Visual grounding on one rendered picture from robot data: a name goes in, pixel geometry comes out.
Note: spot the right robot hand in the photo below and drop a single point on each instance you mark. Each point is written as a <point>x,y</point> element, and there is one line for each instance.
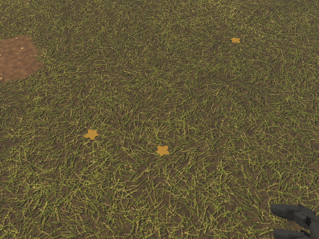
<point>302,216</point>

